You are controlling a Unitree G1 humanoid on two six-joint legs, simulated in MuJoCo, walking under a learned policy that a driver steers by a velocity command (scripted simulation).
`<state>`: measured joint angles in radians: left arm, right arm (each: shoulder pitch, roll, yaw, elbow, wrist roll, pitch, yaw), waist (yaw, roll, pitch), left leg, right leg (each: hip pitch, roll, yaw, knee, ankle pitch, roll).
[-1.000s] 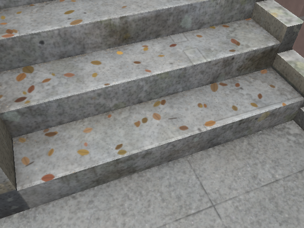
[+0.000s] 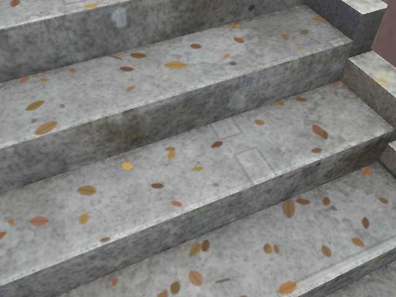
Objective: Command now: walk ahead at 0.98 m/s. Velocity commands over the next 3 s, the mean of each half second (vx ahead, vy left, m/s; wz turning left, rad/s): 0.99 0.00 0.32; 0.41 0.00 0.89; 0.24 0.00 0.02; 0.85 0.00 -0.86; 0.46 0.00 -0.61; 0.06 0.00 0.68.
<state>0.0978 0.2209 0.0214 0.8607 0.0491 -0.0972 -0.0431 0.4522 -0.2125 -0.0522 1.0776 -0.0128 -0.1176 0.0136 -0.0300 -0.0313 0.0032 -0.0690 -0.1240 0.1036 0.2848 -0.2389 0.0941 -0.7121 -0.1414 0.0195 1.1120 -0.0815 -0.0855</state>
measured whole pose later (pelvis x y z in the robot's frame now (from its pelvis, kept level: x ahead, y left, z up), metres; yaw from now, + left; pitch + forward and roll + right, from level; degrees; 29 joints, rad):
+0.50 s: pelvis +0.41 +0.01 +0.04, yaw +8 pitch +4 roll +0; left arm 0.42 0.21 0.02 1.05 -0.05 -0.10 -0.01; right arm 0.01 -0.15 0.04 0.60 -0.02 -0.03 -0.03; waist -0.08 -0.01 -0.04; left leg -0.90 -0.08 0.10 1.47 -0.43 0.17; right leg 0.03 -0.12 -0.30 0.35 0.02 -0.03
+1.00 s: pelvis +0.73 +0.11 +0.33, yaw +39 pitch +3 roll -2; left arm 0.26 0.26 0.07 0.84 0.02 -0.08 0.05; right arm 0.02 -0.30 -0.10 0.56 -0.05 -0.01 -0.03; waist -0.04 0.04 0.03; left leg -1.01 -0.07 -0.07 1.87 -0.34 0.02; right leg -0.30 0.00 -0.18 0.57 -0.33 -0.04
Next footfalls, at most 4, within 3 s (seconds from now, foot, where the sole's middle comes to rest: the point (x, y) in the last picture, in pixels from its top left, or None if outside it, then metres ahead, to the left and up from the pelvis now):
0.20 right None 0.27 -0.14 -0.78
0.50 left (183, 288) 0.47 0.07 -0.61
0.78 right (187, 163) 0.80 0.05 -0.44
1.24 left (60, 112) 0.87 0.41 -0.27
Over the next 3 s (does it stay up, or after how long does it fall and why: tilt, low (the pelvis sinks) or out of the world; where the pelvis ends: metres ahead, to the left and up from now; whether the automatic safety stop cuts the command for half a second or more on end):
stays up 1.81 0.35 0.94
